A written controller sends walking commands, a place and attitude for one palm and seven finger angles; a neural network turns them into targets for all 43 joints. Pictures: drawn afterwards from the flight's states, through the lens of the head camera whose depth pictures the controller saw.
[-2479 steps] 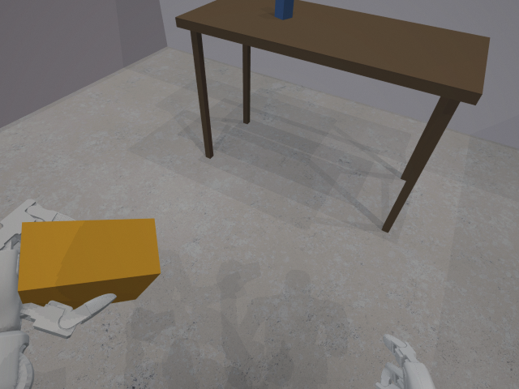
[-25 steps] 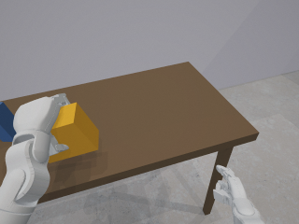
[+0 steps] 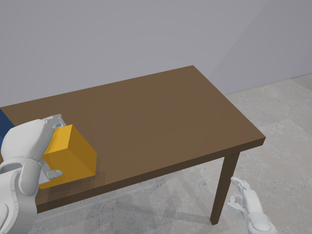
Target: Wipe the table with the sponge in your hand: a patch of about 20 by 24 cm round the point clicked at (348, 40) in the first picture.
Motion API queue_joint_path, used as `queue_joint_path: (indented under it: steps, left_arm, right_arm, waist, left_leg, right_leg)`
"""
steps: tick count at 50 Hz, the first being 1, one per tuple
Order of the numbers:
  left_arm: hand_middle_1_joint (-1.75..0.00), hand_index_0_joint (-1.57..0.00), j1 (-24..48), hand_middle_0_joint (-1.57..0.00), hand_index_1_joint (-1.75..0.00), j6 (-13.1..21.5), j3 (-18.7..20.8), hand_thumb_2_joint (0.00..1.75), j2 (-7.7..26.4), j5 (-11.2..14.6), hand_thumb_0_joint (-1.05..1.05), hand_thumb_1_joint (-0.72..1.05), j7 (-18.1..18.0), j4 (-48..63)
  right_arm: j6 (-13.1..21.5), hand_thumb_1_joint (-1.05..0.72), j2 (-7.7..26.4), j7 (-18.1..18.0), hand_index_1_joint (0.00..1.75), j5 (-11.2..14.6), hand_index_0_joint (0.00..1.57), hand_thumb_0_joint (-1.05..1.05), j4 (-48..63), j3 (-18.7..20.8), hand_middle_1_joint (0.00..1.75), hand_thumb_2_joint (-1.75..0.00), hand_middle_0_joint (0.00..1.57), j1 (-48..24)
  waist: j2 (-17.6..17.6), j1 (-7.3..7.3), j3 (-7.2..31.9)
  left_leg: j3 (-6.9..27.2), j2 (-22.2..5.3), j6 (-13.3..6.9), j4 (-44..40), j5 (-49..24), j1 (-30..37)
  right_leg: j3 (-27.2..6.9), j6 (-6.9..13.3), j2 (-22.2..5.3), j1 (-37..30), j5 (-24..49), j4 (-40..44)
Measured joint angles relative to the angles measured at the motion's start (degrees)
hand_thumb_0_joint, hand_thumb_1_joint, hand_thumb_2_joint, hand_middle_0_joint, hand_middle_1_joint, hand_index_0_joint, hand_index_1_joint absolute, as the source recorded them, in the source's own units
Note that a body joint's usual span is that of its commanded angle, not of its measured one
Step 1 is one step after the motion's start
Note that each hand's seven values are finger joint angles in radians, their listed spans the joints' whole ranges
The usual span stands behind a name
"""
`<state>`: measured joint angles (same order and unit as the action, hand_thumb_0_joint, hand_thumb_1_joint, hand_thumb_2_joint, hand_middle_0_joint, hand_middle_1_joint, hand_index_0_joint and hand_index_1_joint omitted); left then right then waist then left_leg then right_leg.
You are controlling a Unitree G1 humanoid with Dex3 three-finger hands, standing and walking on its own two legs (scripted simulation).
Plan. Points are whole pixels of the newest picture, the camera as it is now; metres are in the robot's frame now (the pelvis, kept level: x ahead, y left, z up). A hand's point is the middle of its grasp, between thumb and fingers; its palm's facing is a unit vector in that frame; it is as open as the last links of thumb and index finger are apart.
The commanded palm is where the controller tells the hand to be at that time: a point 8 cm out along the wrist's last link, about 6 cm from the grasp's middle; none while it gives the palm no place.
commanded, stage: bring the sponge back beside the body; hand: left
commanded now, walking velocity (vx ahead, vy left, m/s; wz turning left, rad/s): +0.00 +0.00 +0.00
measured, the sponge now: (61, 162) +0.21 +0.28 +0.12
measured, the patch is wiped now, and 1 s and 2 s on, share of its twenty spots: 1.00 1.00 1.00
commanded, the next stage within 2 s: step back with the hand held close in 0.46 s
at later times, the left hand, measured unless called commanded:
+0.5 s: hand (41, 154) +0.20 +0.29 +0.17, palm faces +0.22 -0.14 -0.97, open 10.4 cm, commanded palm +0.15 +0.29 +0.25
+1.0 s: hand (39, 133) +0.21 +0.28 +0.23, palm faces +0.46 -0.79 -0.41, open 10.4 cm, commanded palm +0.15 +0.31 +0.23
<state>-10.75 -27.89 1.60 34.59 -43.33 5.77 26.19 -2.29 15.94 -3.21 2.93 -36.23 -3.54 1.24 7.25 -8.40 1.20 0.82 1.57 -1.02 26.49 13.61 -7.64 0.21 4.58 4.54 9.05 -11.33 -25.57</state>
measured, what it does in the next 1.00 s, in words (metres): stands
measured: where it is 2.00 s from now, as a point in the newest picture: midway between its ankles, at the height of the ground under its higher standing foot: outside the picture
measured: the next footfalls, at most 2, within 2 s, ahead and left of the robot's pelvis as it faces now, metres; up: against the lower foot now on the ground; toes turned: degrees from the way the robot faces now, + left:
left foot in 1.62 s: +0.00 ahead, +0.16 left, +0.00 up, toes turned +4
right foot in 1.88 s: -0.07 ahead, -0.11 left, +0.00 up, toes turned +1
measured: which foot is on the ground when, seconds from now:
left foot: down 0.00-1.00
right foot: down 0.00-1.00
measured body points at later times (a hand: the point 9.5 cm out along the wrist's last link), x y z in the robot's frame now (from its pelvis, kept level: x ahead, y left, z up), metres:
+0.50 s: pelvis +0.00 +0.01 +0.00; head -0.05 -0.04 +0.45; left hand +0.18 +0.29 +0.22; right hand +0.26 -0.18 -0.05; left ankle +0.01 +0.11 -0.74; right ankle +0.03 -0.07 -0.74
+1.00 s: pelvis -0.01 +0.03 -0.01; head -0.01 +0.03 +0.44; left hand +0.18 +0.32 +0.25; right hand +0.12 -0.23 -0.11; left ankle +0.01 +0.11 -0.74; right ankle +0.03 -0.07 -0.74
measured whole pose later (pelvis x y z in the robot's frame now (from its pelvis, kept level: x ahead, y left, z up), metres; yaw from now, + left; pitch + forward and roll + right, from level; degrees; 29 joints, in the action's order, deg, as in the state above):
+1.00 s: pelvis -0.01 +0.03 -0.01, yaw +1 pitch +2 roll -1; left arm -22.0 5.8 26.8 26.6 4.5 -7.7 34.5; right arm -0.8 14.6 -3.6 1.0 -35.3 -0.5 17.2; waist 0.7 1.6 3.3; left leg 1.1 3.3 -3.3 35.3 16.4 -20.4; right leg 1.0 1.8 2.8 20.6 -13.7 -32.7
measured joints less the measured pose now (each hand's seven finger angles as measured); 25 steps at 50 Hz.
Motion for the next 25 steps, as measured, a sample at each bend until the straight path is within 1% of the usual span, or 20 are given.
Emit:
queue_joint_path:
  steps: [6, 8, 14, 25]
  left_arm:
    - [-1.31, -0.72, -3.0, -0.68, -1.3, 0.6, 1.0, 1.04, 0.0, 0.7, -0.01, -0.53, -0.6, 1.9]
    - [-1.31, -0.72, -3.5, -0.68, -1.3, 0.5, 1.0, 1.04, -0.1, 0.7, -0.01, -0.53, -0.7, 2.4]
    - [-1.3, -0.72, -2.4, -0.68, -1.3, 0.7, 0.6, 1.04, -0.2, 0.5, -0.01, -0.53, -1.2, 1.2]
    - [-1.31, -0.72, -2.1, -0.68, -1.3, 0.3, 0.7, 1.04, -0.5, 0.5, -0.01, -0.53, -1.0, 1.5]
  right_arm:
    - [0.1, -0.9, -0.5, 0.3, 0.3, -0.2, 0.2, 0.01, 0.4, -0.2, 0.3, -0.9, 0.2, 0.0]
    - [0.2, -0.9, -0.4, 0.2, 0.3, -0.2, 0.2, 0.01, 0.3, -0.2, 0.3, -0.9, 0.2, 0.0]
    - [0.4, -0.9, -0.4, -0.2, 0.3, -0.2, 0.2, 0.01, -0.1, -0.2, 0.3, -0.9, 0.2, 0.0]
    - [0.5, -0.9, -0.5, 0.0, 0.3, -0.2, 0.2, 0.01, 0.0, -0.4, 0.3, -0.9, 0.2, -0.3]
  waist:
    - [-0.1, 0.07, 0.2]
    - [0.0, -0.15, 0.2]
    - [-0.1, -0.53, 0.1]
    - [-0.5, -0.09, -0.1]
  left_leg:
    - [-0.1, -0.2, 0.0, 0.4, 0.3, -0.1]
    - [-0.1, -0.2, -0.1, 0.5, 0.3, 0.1]
    - [0.1, 0.0, -0.2, 0.4, 0.2, 0.3]
    - [-0.2, 0.4, -0.7, -0.3, -0.2, 0.8]
  right_leg:
    - [-0.1, 0.0, 0.2, -0.1, 0.0, 0.0]
    - [-0.2, -0.1, 0.2, -0.3, 0.0, 0.0]
    - [0.0, -0.2, 0.0, -0.7, 0.2, 0.3]
    - [-0.3, -0.7, -0.3, -1.1, 0.5, 0.9]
